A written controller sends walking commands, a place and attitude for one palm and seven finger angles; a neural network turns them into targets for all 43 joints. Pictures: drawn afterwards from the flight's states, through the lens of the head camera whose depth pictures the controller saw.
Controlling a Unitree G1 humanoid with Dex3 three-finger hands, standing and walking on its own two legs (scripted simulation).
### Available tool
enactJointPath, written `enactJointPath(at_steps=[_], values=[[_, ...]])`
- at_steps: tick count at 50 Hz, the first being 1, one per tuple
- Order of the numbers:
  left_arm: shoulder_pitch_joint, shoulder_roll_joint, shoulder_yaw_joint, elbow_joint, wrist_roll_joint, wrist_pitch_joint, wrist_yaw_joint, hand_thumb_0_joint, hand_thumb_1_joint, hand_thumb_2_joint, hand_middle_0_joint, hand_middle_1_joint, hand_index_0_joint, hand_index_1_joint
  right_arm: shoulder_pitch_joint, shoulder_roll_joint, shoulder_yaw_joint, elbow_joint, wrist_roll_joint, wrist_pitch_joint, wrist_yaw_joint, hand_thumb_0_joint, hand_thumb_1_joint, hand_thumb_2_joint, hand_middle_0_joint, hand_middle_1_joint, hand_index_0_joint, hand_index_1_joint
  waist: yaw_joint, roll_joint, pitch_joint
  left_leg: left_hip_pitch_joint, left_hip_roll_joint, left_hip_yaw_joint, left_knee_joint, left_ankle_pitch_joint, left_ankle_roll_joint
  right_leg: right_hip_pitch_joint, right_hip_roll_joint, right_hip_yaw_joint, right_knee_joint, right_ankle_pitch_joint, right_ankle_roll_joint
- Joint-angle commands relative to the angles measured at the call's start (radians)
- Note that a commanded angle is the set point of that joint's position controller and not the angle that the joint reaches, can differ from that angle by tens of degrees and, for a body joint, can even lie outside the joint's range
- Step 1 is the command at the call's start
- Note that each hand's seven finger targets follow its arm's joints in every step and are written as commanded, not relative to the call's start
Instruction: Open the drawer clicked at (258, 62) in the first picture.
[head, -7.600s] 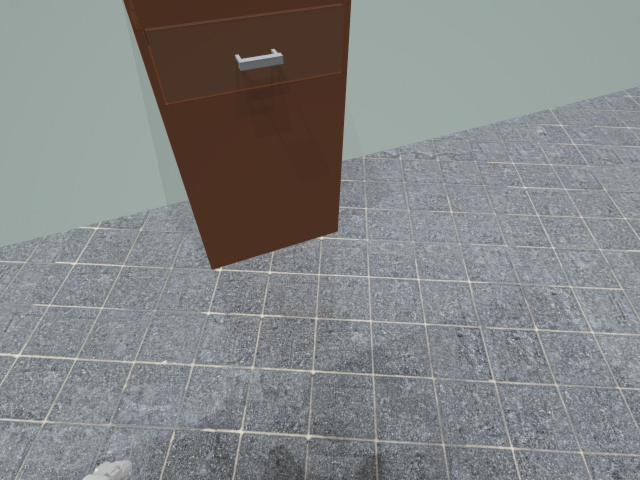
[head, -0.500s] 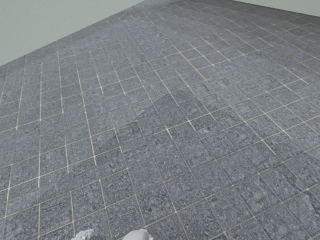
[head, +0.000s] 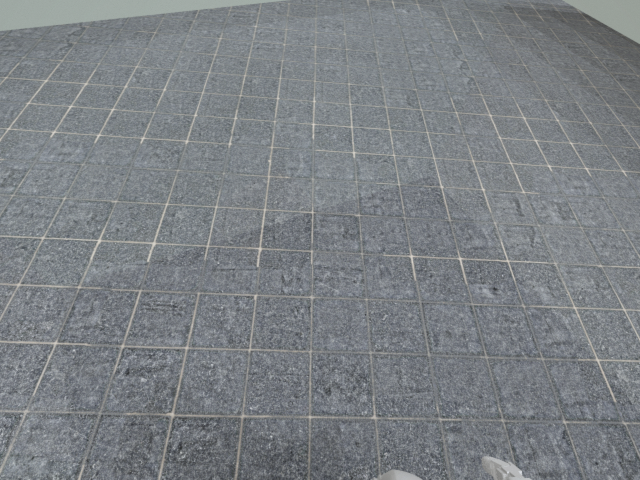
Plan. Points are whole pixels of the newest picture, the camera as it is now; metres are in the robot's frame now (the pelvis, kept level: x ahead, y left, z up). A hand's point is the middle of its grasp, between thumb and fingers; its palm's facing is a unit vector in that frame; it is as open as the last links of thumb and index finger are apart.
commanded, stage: turn to face it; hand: left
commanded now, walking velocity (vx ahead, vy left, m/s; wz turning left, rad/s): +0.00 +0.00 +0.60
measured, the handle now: out of the picture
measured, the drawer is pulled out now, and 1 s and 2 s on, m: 0.00 0.00 0.00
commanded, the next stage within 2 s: none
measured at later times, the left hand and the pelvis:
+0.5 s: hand out of the picture +0.11 +0.19 -0.13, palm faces +0.24 -0.92 -0.29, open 7.4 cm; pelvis +0.01 -0.04 +0.00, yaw +17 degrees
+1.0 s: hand out of the picture -0.14 +0.20 -0.19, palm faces +0.60 -0.75 -0.26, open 7.4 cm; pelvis -0.02 +0.01 -0.01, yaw +36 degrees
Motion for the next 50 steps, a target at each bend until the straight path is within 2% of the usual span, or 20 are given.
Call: enactJointPath(at_steps=[1,7,13,17,20,21,22,23,24,25,27,29,35,42,44,45,46,47,48,50], values=[[-0.048,0.075,0.022,-0.103,-0.006,-0.041,-0.012,0.0,0.9,0.9,-0.2,-0.3,-0.2,-0.3,0.058,-0.204,-0.05,-0.043,0.005,-0.018,-0.032,0.0,-0.9,-0.9,0.2,0.3,0.2,0.3,-0.039,0.2,-0.106,0.176,0.23,-0.244,-0.226,0.661,0.068,-0.146,0.014,0.087,0.135,0.118,0.016],[-0.088,0.072,0.019,-0.126,-0.008,-0.038,-0.001,0.0,0.9,0.9,-0.2,-0.3,-0.2,-0.3,0.109,-0.203,-0.055,-0.034,0.003,-0.017,-0.031,0.0,-0.9,-0.9,0.2,0.3,0.2,0.3,-0.049,0.155,-0.104,0.173,0.224,-0.332,-0.255,0.535,0.1,-0.129,0.035,0.114,0.04,0.143,0.033],[-0.194,0.051,0.008,-0.178,-0.015,-0.048,0.004,0.0,0.9,0.9,-0.2,-0.3,-0.2,-0.3,0.167,-0.21,-0.067,-0.018,-0.005,-0.012,-0.033,0.0,-0.9,-0.9,0.2,0.3,0.2,0.3,-0.084,0.182,-0.117,0.213,0.222,-0.45,-0.209,0.613,0.134,-0.1,0.077,0.125,-0.15,0.056,0.024],[-0.178,0.04,0.002,-0.189,-0.023,-0.057,0.008,0.0,0.9,0.9,-0.2,-0.3,-0.2,-0.3,0.158,-0.209,-0.071,-0.02,-0.006,-0.006,-0.033,0.0,-0.9,-0.9,0.2,0.3,0.2,0.3,-0.074,0.217,-0.151,0.172,0.197,-0.495,-0.166,0.691,0.124,0.026,0.121,0.119,-0.313,0.055,0.003],[-0.108,0.056,0.006,-0.173,-0.028,-0.067,0.012,0.0,0.9,0.9,-0.2,-0.3,-0.2,-0.3,0.124,-0.201,-0.074,-0.025,0.0,-0.002,-0.03,0.0,-0.9,-0.9,0.2,0.3,0.2,0.3,-0.037,0.202,-0.159,0.069,0.151,-0.504,-0.12,0.644,0.082,0.204,0.142,0.107,-0.525,0.19,-0.011],[-0.065,0.07,0.01,-0.163,-0.029,-0.074,0.014,0.0,0.9,0.9,-0.2,-0.3,-0.2,-0.3,0.115,-0.19,-0.073,-0.033,0.006,-0.001,-0.028,0.0,-0.9,-0.9,0.2,0.3,0.2,0.3,-0.012,0.165,-0.17,-0.009,0.117,-0.485,-0.083,0.523,0.044,0.327,0.116,0.114,-0.667,0.301,-0.014],[-0.033,0.124,0.021,-0.157,-0.02,-0.086,0.02,0.0,0.9,0.9,-0.2,-0.3,-0.2,-0.3,0.139,-0.142,-0.066,-0.034,0.016,-0.004,-0.022,0.0,-0.9,-0.9,0.2,0.3,0.2,0.3,-0.004,0.022,-0.209,-0.162,0.055,-0.407,0.022,0.281,-0.021,0.519,-0.031,0.235,-0.765,0.373,-0.051],[-0.027,0.208,0.036,-0.159,-0.007,-0.089,0.028,0.0,0.9,0.9,-0.2,-0.3,-0.2,-0.3,0.152,-0.085,-0.057,-0.058,0.017,-0.004,-0.022,0.0,-0.9,-0.9,0.2,0.3,0.2,0.3,0.001,-0.26,-0.199,-0.36,-0.089,-0.189,0.252,-0.217,-0.102,0.593,-0.313,0.5,-0.781,0.522,-0.171],[-0.01,0.2,0.027,-0.165,-0.01,-0.081,0.026,0.0,0.9,0.9,-0.2,-0.3,-0.2,-0.3,0.139,-0.142,-0.072,-0.059,0.003,0.004,-0.024,0.0,-0.9,-0.9,0.2,0.3,0.2,0.3,0.003,-0.155,-0.184,-0.316,-0.056,-0.178,0.449,-0.289,-0.102,0.429,-0.379,0.478,-0.774,0.569,-0.25],[-0.077,0.143,0.02,-0.175,-0.012,-0.082,0.03,0.0,0.9,0.9,-0.2,-0.3,-0.2,-0.3,0.137,-0.141,-0.076,-0.046,0.0,0.016,-0.02,0.0,-0.9,-0.9,0.2,0.3,0.2,0.3,-0.031,-0.078,-0.126,-0.303,-0.025,-0.195,0.544,-0.22,-0.103,0.35,-0.325,0.379,-0.784,0.535,-0.253],[-0.148,0.098,0.004,-0.185,-0.013,-0.081,0.02,0.0,0.9,0.9,-0.2,-0.3,-0.2,-0.3,0.156,-0.127,-0.074,-0.005,-0.004,0.033,-0.004,0.0,-0.9,-0.9,0.2,0.3,0.2,0.3,-0.069,-0.099,-0.058,-0.303,0.009,-0.143,0.639,-0.099,-0.119,0.28,-0.193,0.234,-0.771,0.487,-0.199],[-0.131,0.079,-0.004,-0.18,-0.012,-0.086,0.014,0.0,0.9,0.9,-0.2,-0.3,-0.2,-0.3,0.161,-0.118,-0.07,0.001,-0.002,0.041,0.007,0.0,-0.9,-0.9,0.2,0.3,0.2,0.3,-0.067,-0.135,-0.038,-0.302,0.016,-0.109,0.664,-0.028,-0.131,0.261,-0.149,0.133,-0.772,0.493,-0.172],[-0.029,0.102,0.006,-0.143,-0.003,-0.084,0.016,0.0,0.9,0.9,-0.2,-0.3,-0.2,-0.3,0.059,-0.115,-0.062,-0.022,0.0,0.047,0.013,0.0,-0.9,-0.9,0.2,0.3,0.2,0.3,-0.022,-0.146,-0.024,-0.31,0.047,-0.067,0.547,-0.031,-0.151,0.321,-0.183,0.081,-0.773,0.489,-0.189],[0.033,0.164,0.029,-0.113,0.009,-0.07,0.011,0.0,0.9,0.9,-0.2,-0.3,-0.2,-0.3,-0.031,-0.09,-0.034,-0.056,0.011,0.022,0.014,0.0,-0.9,-0.9,0.2,0.3,0.2,0.3,0.021,-0.188,-0.081,-0.138,0.027,0.039,0.177,-0.104,-0.119,0.36,-0.228,0.006,-0.649,0.708,-0.2],[0.015,0.17,0.033,-0.108,0.003,-0.066,0.008,0.0,0.9,0.9,-0.2,-0.3,-0.2,-0.3,0.032,-0.104,-0.038,-0.046,0.01,0.012,0.01,0.0,-0.9,-0.9,0.2,0.3,0.2,0.3,-0.016,-0.161,-0.125,-0.033,0.016,0.058,0.015,0.006,-0.105,0.349,-0.22,-0.045,-0.559,0.685,-0.16],[0.007,0.16,0.033,-0.109,-0.004,-0.061,0.005,0.0,0.9,0.9,-0.2,-0.3,-0.2,-0.3,0.089,-0.136,-0.045,-0.036,0.007,0.004,0.011,0.0,-0.9,-0.9,0.2,0.3,0.2,0.3,-0.051,-0.077,-0.158,0.095,0.026,0.028,-0.13,0.135,-0.095,0.286,-0.202,-0.076,-0.439,0.614,-0.118],[0.025,0.116,0.028,-0.129,-0.013,-0.057,0.001,0.0,0.9,0.9,-0.2,-0.3,-0.2,-0.3,0.158,-0.236,-0.07,-0.025,0.001,-0.008,0.007,0.0,-0.9,-0.9,0.2,0.3,0.2,0.3,-0.09,0.158,-0.231,0.299,0.186,-0.188,-0.202,0.371,-0.027,0.088,-0.112,-0.112,-0.213,0.36,-0.05],[-0.018,0.05,0.004,-0.176,-0.015,-0.054,-0.004,0.0,0.9,0.9,-0.2,-0.3,-0.2,-0.3,0.222,-0.34,-0.094,-0.017,0.007,-0.011,-0.002,0.0,-0.9,-0.9,0.2,0.3,0.2,0.3,-0.124,0.404,-0.241,0.373,0.422,-0.489,-0.208,0.833,0.103,-0.157,0.014,-0.06,-0.011,-0.209,0.016],[-0.06,0.08,0.005,-0.181,-0.007,-0.043,0.003,0.0,0.9,0.9,-0.2,-0.3,-0.2,-0.3,0.26,-0.335,-0.089,0.006,0.01,-0.004,-0.008,0.0,-0.9,-0.9,0.2,0.3,0.2,0.3,-0.132,0.276,-0.256,0.348,0.449,-0.435,-0.173,0.864,0.162,-0.152,-0.001,0.049,0.079,-0.19,-0.007],[-0.088,0.07,0.01,-0.153,-0.007,-0.038,0.004,0.0,0.9,0.9,-0.2,-0.3,-0.2,-0.3,0.164,-0.266,-0.074,-0.014,0.005,-0.01,-0.03,0.0,-0.9,-0.9,0.2,0.3,0.2,0.3,-0.1,0.281,-0.185,0.272,0.338,-0.367,-0.189,0.723,0.119,-0.19,-0.011,0.083,0.134,-0.051,0.002]])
